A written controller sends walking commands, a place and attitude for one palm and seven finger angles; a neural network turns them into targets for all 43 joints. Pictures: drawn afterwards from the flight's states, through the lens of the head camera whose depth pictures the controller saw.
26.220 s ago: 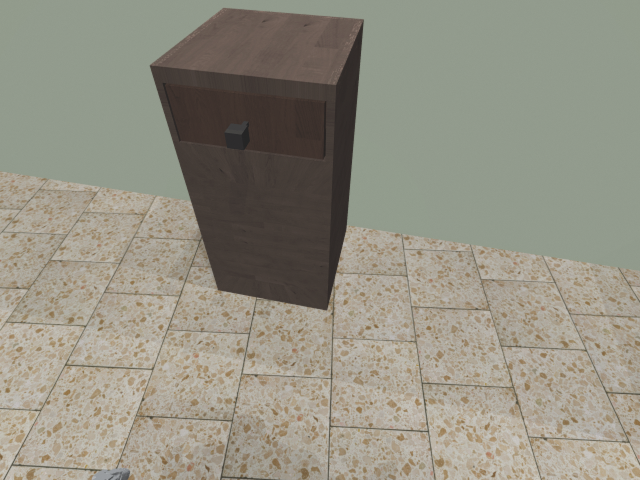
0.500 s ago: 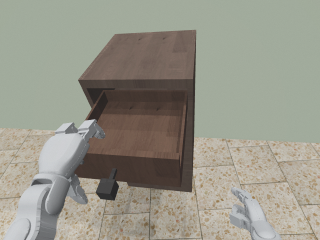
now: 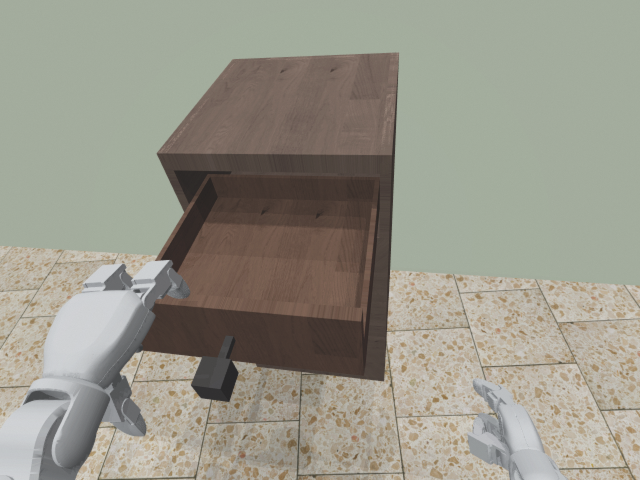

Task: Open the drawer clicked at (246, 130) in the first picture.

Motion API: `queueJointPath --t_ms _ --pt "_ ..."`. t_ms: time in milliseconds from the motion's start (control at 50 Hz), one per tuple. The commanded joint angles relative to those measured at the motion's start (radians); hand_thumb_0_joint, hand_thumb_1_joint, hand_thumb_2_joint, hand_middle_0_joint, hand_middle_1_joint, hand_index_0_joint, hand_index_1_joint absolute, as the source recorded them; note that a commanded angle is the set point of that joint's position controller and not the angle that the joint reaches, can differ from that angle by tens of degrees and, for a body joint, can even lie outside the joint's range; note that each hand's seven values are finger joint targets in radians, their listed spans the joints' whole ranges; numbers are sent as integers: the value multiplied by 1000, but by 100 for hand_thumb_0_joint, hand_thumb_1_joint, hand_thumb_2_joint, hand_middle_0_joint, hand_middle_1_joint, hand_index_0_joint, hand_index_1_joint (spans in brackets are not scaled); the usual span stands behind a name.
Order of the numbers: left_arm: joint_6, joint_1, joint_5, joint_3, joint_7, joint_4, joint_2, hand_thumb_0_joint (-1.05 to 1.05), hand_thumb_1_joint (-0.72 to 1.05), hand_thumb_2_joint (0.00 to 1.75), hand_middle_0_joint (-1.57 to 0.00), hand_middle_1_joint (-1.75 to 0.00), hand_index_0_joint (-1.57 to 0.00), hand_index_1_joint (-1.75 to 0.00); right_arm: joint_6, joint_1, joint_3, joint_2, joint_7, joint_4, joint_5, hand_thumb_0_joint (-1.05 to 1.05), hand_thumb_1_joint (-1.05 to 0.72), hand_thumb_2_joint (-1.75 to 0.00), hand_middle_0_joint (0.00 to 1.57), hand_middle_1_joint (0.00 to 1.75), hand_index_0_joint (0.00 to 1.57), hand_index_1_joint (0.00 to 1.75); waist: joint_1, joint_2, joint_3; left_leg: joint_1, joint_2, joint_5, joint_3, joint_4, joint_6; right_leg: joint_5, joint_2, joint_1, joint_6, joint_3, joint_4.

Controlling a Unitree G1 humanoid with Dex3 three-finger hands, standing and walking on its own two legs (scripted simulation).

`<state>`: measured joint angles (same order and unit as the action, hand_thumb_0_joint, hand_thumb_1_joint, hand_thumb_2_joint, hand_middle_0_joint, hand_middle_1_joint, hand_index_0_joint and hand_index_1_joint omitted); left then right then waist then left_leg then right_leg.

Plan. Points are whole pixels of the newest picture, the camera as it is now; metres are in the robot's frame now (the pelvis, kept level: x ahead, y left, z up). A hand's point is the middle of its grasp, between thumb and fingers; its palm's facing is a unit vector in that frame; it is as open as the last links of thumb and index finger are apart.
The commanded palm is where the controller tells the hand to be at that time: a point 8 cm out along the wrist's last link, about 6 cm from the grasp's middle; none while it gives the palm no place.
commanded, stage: draw the hand back to the body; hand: left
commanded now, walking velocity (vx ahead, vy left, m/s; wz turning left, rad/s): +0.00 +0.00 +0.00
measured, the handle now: (221, 364) +0.26 +0.19 -0.02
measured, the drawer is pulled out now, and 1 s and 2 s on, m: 0.30 0.30 0.30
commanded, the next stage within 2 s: step back with the hand held close in 1.06 s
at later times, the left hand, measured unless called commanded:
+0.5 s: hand (129, 313) +0.22 +0.22 +0.17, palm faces +0.37 -0.84 -0.39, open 11.8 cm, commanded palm +0.16 +0.27 +0.18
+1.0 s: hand (114, 340) +0.20 +0.23 +0.16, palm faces +0.43 -0.81 -0.40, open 7.8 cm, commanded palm +0.15 +0.28 +0.18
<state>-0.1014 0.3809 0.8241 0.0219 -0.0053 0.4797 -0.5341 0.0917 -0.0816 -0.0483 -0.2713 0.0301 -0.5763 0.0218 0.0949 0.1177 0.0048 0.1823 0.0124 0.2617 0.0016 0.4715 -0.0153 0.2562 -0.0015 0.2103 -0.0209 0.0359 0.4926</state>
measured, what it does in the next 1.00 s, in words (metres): stands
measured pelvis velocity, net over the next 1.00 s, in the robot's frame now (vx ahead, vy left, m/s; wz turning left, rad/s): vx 0.03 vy -0.01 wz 0.03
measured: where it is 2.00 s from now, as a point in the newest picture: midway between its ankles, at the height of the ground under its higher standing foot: outside the picture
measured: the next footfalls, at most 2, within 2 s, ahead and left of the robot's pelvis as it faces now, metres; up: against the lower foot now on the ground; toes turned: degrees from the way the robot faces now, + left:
none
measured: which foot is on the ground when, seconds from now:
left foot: down 0.00-1.00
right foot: down 0.00-1.00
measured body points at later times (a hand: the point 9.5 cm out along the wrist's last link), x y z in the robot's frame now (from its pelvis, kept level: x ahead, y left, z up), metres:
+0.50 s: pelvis +0.03 +0.00 +0.00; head +0.02 -0.02 +0.45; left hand +0.20 +0.27 +0.19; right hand +0.23 -0.21 -0.08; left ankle +0.00 +0.13 -0.74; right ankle +0.01 -0.10 -0.74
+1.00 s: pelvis +0.03 -0.01 +0.00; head +0.01 -0.04 +0.45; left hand +0.17 +0.27 +0.18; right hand +0.23 -0.21 -0.08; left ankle +0.00 +0.13 -0.74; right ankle +0.01 -0.10 -0.74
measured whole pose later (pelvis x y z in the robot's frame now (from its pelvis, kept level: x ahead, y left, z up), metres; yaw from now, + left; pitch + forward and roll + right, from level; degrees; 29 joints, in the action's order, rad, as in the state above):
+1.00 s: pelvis +0.03 -0.01 +0.00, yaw +2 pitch -3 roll +0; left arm 0.05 0.55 -0.05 0.26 0.13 0.49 -0.31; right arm -0.13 -0.16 -0.02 -0.21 0.10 -0.63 0.02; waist 0.05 0.07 0.00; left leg 0.11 0.01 0.29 0.04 0.45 -0.03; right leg 0.29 0.00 0.12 -0.03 0.07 0.46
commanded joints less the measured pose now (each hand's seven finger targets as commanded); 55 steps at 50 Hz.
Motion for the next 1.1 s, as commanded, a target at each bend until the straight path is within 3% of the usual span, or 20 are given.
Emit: queueJointPath --t_ms 0,40,60,80,100,120,160,180,220,280,380,440,560,580,620,740,760,840,920,1080 --pt "21 -75 9 216 72 182 -211 0 -50 30 -30 -120 -30 -120 -48 175 34 -72 5 183 -4 0 -90 -90 20 30 20 30 16 -107 116 12 -17 -168 -27 -40 32 -147 19 -60 18 -16 -92" --pt "25 -71 -1 227 76 187 -219 0 -50 30 -30 -120 -30 -120 -46 172 37 -79 5 189 -3 0 -90 -90 20 30 20 30 17 -91 122 13 -21 -170 -28 -31 31 -161 21 -56 21 -17 -87" --pt "119 -226 -713 240 92 263 91 0 -47 32 -30 -118 -30 -118 -129 134 37 -10 28 210 4 0 -90 -90 20 30 20 30 -76 -178 69 -87 -3 -110 -8 -18 61 -129 2 -44 9 -2 -114" --pt "145 -18 -739 270 116 31 54 0 -43 33 -29 -115 -29 -115 -182 84 28 -28 45 161 -12 0 -90 -90 20 30 20 30 -64 -228 24 -72 14 -64 -15 -35 52 -78 -4 -39 17 13 -99" --pt "159 6 -759 234 111 85 91 0 -40 34 -29 -113 -29 -113 -193 98 29 -29 47 167 -8 0 -90 -90 20 30 20 30 -58 -192 7 -54 16 -49 -2 -54 48 -54 0 -35 17 16 -100" --pt "180 7 -815 279 120 166 68 0 -36 36 -29 -111 -29 -111 -201 80 32 -30 61 170 -7 0 -90 -90 20 30 20 30 -49 -196 47 -72 13 -92 0 -62 45 -74 10 -63 19 24 -111" --pt "223 -55 -838 329 147 301 -5 0 -29 39 -29 -107 -29 -107 -251 97 34 -41 78 157 -18 0 -90 -90 20 30 20 30 -40 -78 108 -103 10 -133 -5 -56 38 -106 30 -96 17 7 -97" --pt "241 -44 -837 275 150 349 59 0 -26 40 -28 -104 -28 -104 -270 76 25 -21 78 166 -26 0 -90 -90 20 30 20 30 -36 -28 143 -108 3 -170 -3 -63 37 -130 35 -117 12 13 -88" --pt "239 11 -846 256 158 340 82 0 -18 43 -28 -100 -28 -100 -294 53 24 -22 74 145 -29 0 -90 -90 20 30 20 30 -37 19 104 -93 6 -224 2 -71 29 -173 35 -120 6 23 -85" --pt "238 12 -848 275 163 306 69 0 -8 48 -27 -93 -27 -93 -313 47 28 -26 71 121 -30 0 -90 -90 20 30 20 30 -42 -20 13 -50 13 -231 13 -82 22 -188 30 -104 3 31 -96" --pt "240 64 -861 307 149 266 78 0 9 55 -26 -82 -26 -82 -303 43 39 -21 63 114 -26 0 -90 -90 20 30 20 30 -37 -34 37 -62 16 -319 3 -69 20 -287 31 -133 3 30 -88" --pt "238 98 -871 315 138 253 88 0 20 60 -25 -75 -25 -75 -287 44 50 -21 57 116 -21 0 -90 -90 20 30 20 30 -36 -88 72 -78 20 -357 -4 -57 25 -336 32 -142 10 28 -85" --pt "238 131 -868 343 141 288 59 0 41 69 -24 -62 -24 -62 -283 49 60 -25 57 112 -16 0 -90 -90 20 30 20 30 -38 -36 123 -100 19 -423 -9 -43 22 -387 36 -150 12 29 -79" --pt "235 139 -870 345 143 276 65 0 44 70 -23 -59 -23 -59 -279 44 59 -20 57 112 -17 0 -90 -90 20 30 20 30 -39 -58 119 -96 20 -424 -5 -47 21 -388 37 -150 14 34 -77" --pt "232 145 -873 364 147 257 53 0 51 74 -23 -55 -23 -55 -271 48 63 -20 60 112 -13 0 -90 -90 20 30 20 30 -39 -111 112 -89 19 -392 -9 -47 24 -386 36 -145 17 33 -81" --pt "226 121 -880 382 153 214 49 0 73 82 -21 -41 -21 -41 -255 55 64 -21 71 111 -5 0 -90 -90 20 30 20 30 -42 -82 61 -74 14 -285 -9 -62 26 -281 37 -105 17 28 -103" --pt "228 104 -876 372 153 236 48 0 76 84 -21 -39 -21 -39 -258 56 62 -26 72 111 -5 0 -90 -90 20 30 20 30 -45 -31 65 -77 10 -280 -9 -62 23 -269 37 -104 13 25 -108" --pt "229 101 -875 348 155 241 61 0 90 90 -20 -30 -20 -30 -270 55 62 -27 69 115 -6 0 -90 -90 20 30 20 30 -46 -64 67 -82 12 -258 -2 -64 28 -237 38 -93 18 28 -104" --pt "229 107 -875 359 158 234 49 0 90 90 -20 -30 -20 -30 -275 58 60 -27 70 114 -6 0 -90 -90 20 30 20 30 -40 -92 61 -71 12 -242 4 -69 29 -221 37 -96 16 27 -105" --pt "236 100 -878 365 156 219 49 0 90 90 -20 -30 -20 -30 -277 62 57 -21 71 110 -3 0 -90 -90 20 30 20 30 -43 -49 27 -59 10 -194 2 -70 26 -167 41 -72 15 21 -123"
